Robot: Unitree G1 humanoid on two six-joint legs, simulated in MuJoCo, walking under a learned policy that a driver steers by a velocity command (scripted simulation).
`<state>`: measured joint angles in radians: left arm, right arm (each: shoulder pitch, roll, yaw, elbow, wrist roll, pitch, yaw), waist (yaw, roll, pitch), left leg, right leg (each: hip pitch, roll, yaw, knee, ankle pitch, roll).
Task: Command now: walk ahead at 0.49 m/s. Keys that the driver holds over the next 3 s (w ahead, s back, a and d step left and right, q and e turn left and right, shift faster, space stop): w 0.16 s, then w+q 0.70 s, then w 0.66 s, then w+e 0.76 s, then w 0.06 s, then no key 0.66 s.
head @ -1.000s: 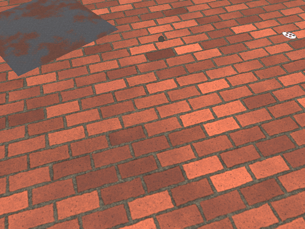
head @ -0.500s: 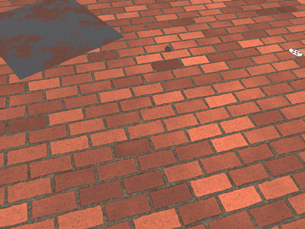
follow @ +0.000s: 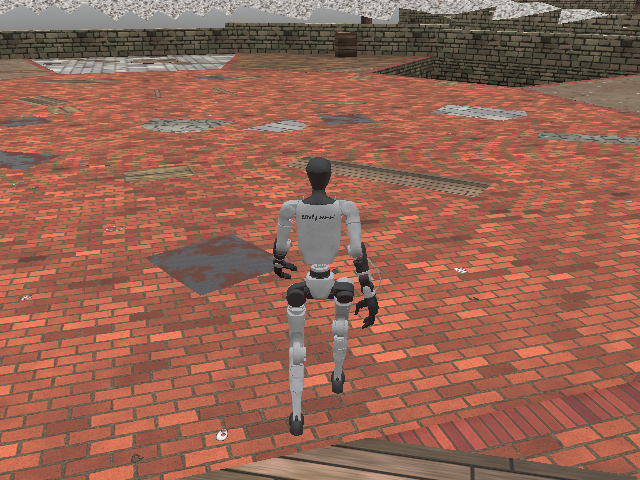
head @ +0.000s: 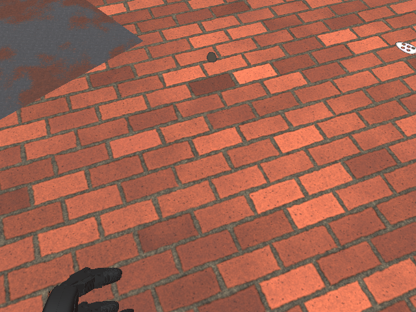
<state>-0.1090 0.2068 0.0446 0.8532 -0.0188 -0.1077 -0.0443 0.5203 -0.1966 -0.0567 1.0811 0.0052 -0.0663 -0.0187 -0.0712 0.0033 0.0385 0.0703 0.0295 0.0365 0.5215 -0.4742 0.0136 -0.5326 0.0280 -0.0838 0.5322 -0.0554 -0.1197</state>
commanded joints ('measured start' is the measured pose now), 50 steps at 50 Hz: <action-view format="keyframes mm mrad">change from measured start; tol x16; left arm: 1 563 261 71 103 20 13 20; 5 226 80 17 54 20 -7 8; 24 412 243 48 126 7 42 61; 27 521 54 -19 44 45 16 51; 43 34 134 16 -137 18 -9 41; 50 196 218 47 -115 28 -46 22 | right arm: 1 77 -21 20 -64 15 -60 31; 4 -181 -140 -21 -139 38 -77 12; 21 -564 -85 2 -339 20 -19 62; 28 -58 -290 -79 -292 13 -12 58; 33 -311 -173 -40 -368 -9 -22 47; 50 -152 -190 -41 -342 5 9 1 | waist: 1 207 -203 -551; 4 122 6 -138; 10 37 -55 -11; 22 130 -48 42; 28 -44 198 -437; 36 95 21 -82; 50 92 126 -121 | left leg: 1 -738 -96 -180 882 -76 9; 15 -725 112 -63 238 580 17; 22 -772 51 -11 78 431 76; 25 -394 -71 76 40 357 140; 26 -78 42 -131 34 392 204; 27 296 289 -709 -88 214 402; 28 368 313 -864 -215 155 395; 35 -273 143 -355 -301 591 289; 46 -205 120 -364 -205 406 192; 50 -152 82 -364 1 667 147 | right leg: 1 1098 -457 874 -185 -158 -309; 5 438 -271 365 -318 17 -142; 8 283 -241 273 -397 18 -149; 20 556 -277 21 -380 117 -50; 25 593 -262 -85 85 690 30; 26 355 -217 -105 404 469 73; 27 -101 6 -26 773 -394 135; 29 -318 -46 180 881 -419 83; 42 3 -48 125 43 168 159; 50 261 -39 111 -102 30 47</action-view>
